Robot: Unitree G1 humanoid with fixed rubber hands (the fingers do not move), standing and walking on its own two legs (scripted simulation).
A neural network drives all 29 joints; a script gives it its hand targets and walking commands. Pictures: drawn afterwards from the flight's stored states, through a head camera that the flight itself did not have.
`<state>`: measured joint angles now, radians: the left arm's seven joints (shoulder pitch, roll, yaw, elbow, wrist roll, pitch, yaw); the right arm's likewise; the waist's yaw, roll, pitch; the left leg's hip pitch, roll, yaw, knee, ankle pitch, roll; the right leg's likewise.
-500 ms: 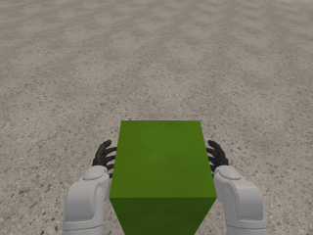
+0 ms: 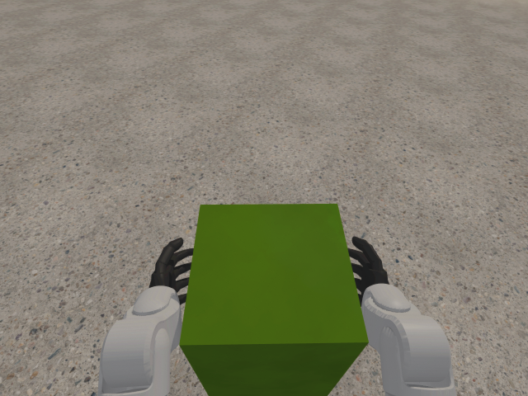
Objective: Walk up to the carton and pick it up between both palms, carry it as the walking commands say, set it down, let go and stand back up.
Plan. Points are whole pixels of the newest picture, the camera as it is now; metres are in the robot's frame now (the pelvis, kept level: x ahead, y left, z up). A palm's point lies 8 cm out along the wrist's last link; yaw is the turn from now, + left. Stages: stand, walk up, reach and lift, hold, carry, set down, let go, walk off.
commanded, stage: carry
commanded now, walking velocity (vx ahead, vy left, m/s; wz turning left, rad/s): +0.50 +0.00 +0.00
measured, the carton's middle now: (268, 312) +0.25 +0.00 +0.02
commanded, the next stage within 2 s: none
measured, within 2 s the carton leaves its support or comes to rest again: neither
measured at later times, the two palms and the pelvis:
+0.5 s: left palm (179, 197) +0.43 +0.15 +0.09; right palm (338, 202) +0.41 -0.13 +0.10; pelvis +0.18 +0.02 +0.01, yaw -2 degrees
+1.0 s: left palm (219, 112) +0.70 +0.10 +0.12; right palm (336, 116) +0.70 -0.18 +0.11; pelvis +0.45 -0.04 +0.02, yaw -1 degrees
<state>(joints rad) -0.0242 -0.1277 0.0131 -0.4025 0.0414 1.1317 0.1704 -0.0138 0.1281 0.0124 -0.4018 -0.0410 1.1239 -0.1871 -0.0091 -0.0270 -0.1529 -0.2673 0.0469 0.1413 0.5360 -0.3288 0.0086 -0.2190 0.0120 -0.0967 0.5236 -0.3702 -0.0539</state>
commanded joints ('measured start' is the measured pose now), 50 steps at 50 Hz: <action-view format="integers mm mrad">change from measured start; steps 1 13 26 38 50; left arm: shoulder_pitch -384 -373 -294 -293 -325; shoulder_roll -797 -801 -866 -773 -821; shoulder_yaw -510 -493 -533 -543 -517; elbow -94 -154 -187 -250 -149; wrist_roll -233 -241 -241 -258 -286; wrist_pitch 3 8 -1 28 29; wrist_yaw -114 -103 -110 -103 -142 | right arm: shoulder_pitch -366 -410 -369 -297 -353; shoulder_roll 787 828 874 770 867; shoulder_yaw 505 538 557 553 556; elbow -107 -169 -247 -297 -180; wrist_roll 242 294 325 279 255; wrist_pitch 0 24 10 37 31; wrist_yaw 121 129 146 129 118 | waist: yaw -14 45 -15 34 18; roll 101 -69 162 -73 -108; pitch -70 12 13 -273 -39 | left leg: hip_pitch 163 -551 336 -187 -358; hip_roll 176 -3 257 15 79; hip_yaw -208 -10 -175 62 -25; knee -152 190 -304 594 341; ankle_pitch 75 -272 650 165 125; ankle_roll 118 29 150 7 -17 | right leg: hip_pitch -116 520 -443 528 191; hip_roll -113 -344 -79 -264 -320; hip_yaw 63 346 -27 296 85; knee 4 -219 422 -216 -450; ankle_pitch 151 715 90 174 213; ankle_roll -11 -173 68 -65 -91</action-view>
